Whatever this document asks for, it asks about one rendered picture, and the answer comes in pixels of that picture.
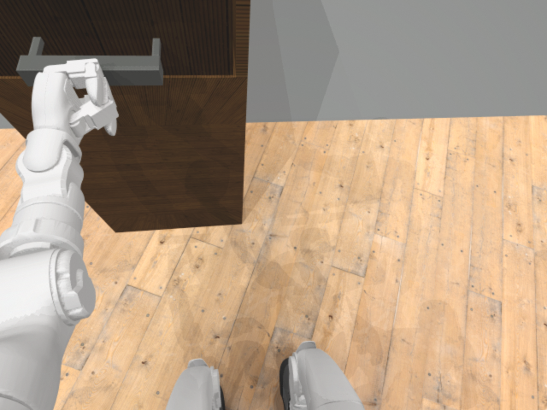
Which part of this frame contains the drawer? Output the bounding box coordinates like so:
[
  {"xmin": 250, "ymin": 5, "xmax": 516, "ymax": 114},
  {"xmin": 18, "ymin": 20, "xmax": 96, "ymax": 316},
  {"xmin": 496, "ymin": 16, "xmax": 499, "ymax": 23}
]
[{"xmin": 0, "ymin": 0, "xmax": 233, "ymax": 76}]

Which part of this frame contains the robot left forearm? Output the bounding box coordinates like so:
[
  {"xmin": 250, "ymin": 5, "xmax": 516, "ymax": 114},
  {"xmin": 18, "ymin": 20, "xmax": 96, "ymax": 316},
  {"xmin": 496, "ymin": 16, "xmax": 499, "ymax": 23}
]
[{"xmin": 0, "ymin": 128, "xmax": 85, "ymax": 260}]

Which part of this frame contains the robot right thigh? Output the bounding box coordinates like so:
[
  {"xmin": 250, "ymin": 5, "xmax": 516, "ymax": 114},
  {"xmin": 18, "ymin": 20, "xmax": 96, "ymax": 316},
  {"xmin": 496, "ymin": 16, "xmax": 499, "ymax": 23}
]
[{"xmin": 288, "ymin": 348, "xmax": 365, "ymax": 410}]

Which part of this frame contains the handle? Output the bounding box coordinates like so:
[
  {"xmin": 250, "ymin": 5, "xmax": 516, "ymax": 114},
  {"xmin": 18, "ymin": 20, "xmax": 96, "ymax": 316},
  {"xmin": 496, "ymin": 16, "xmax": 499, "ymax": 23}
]
[{"xmin": 16, "ymin": 37, "xmax": 163, "ymax": 86}]

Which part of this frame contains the left robot upper arm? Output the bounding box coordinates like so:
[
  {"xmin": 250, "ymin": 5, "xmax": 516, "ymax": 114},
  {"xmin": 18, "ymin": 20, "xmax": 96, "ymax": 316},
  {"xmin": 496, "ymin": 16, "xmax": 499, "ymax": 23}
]
[{"xmin": 0, "ymin": 248, "xmax": 96, "ymax": 410}]

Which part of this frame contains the cabinet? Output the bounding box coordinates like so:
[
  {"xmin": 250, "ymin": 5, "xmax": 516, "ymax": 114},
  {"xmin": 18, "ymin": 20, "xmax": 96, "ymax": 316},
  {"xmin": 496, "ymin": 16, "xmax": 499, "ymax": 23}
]
[{"xmin": 0, "ymin": 0, "xmax": 250, "ymax": 232}]

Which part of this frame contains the robot right shin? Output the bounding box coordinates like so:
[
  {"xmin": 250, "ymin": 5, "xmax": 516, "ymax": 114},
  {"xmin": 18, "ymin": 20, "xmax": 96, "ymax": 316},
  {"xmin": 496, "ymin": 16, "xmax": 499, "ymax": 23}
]
[{"xmin": 289, "ymin": 341, "xmax": 316, "ymax": 410}]

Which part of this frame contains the left robot hand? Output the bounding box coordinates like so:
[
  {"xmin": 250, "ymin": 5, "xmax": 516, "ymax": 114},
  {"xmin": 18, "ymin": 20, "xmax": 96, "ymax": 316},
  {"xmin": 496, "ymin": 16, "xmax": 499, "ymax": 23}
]
[{"xmin": 32, "ymin": 58, "xmax": 119, "ymax": 145}]

